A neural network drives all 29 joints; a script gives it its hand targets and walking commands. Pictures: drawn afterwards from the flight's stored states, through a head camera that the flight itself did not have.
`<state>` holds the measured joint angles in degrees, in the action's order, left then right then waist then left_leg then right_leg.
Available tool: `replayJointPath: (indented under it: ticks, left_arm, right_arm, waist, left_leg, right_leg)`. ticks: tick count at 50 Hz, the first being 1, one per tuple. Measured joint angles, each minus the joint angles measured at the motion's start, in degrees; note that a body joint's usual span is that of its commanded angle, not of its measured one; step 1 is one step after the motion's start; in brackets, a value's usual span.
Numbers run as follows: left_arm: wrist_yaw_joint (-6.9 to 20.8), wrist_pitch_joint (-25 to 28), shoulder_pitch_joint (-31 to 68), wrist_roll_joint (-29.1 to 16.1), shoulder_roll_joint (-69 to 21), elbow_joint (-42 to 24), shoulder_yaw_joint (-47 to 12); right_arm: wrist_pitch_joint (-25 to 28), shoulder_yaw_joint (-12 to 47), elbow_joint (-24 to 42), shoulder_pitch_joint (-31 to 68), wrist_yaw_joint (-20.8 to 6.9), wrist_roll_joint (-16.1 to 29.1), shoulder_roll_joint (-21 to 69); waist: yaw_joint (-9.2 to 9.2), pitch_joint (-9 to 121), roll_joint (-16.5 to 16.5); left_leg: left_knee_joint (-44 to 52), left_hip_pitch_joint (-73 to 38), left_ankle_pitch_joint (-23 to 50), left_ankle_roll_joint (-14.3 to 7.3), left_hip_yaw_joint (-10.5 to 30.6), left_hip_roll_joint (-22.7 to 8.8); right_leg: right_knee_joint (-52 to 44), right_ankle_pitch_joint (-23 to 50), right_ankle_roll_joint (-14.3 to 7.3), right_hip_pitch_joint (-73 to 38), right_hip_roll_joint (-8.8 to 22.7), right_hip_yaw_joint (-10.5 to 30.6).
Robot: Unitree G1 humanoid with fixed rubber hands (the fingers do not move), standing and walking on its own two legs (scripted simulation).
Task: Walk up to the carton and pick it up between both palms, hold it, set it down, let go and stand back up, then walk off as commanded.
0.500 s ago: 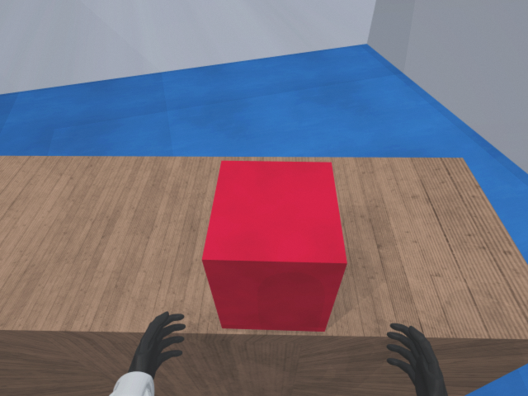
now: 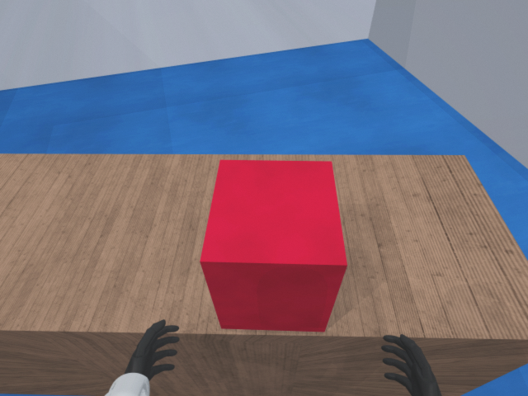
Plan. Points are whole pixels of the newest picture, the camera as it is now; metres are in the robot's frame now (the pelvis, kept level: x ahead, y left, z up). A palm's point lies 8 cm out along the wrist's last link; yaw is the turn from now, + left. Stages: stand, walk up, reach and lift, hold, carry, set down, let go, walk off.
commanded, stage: set down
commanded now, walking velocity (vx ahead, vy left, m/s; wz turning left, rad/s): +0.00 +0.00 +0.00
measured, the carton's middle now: (274, 248) +0.38 +0.02 -0.03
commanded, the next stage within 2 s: let go in 0.32 s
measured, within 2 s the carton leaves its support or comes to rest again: neither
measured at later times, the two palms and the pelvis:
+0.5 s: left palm (139, 379) +0.17 +0.22 -0.08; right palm out of the picture +0.15 -0.21 -0.08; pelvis +0.00 +0.00 +0.00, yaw +0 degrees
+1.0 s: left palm (110, 381) +0.17 +0.26 -0.07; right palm out of the picture +0.13 -0.26 -0.09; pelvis +0.00 +0.00 +0.00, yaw +0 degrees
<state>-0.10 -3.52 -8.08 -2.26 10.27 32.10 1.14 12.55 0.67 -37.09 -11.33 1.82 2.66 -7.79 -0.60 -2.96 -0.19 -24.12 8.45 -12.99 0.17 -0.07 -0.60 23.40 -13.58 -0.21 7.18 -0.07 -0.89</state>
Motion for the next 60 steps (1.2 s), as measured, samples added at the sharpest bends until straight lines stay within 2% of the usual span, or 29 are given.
replayJointPath:
  ticks: [18, 39, 47, 60]
  left_arm:
    - [0.0, -3.2, 0.0, 2.3, 0.0, -0.5, 0.0]
    - [-0.3, -3.9, 0.0, 1.8, 0.0, -0.5, 0.0]
    - [-0.5, 1.4, 0.0, 4.6, 5.2, 3.7, 0.0]
    - [-0.1, 3.7, 0.0, 4.3, 8.3, 9.9, 0.0]
  right_arm:
    - [-0.5, 0.0, -1.6, 0.1, -0.7, -1.6, 0.0]
    - [-0.7, -0.7, -3.0, 0.4, -1.8, -2.0, -0.9]
    - [-8.3, -0.7, -5.1, 0.4, -1.8, -2.8, -6.0]
    - [-10.3, -0.7, -8.3, 0.4, -1.8, -2.7, -8.8]
  waist:
    - [0.0, -0.4, 0.0]
    - [0.0, -0.6, 0.0]
    - [0.04, 0.4, 0.0]
    - [0.04, 0.8, 0.0]
  left_leg:
    - [0.0, 0.0, 0.0, 0.0, 0.0, 0.0]
    - [0.0, 0.0, 0.1, 0.0, 0.0, 0.0]
    - [0.0, 0.0, 0.0, 0.0, 0.0, 0.0]
    - [0.0, 0.0, -0.4, 0.0, 0.0, 0.0]
  right_leg:
    - [0.0, 0.0, 0.0, 0.0, 0.0, 0.0]
    - [0.0, 0.1, 0.0, 0.0, 0.0, 0.0]
    - [0.0, 0.0, 0.0, 0.0, 0.0, 0.0]
    - [0.0, -0.4, 0.0, 0.0, 0.0, 0.0]
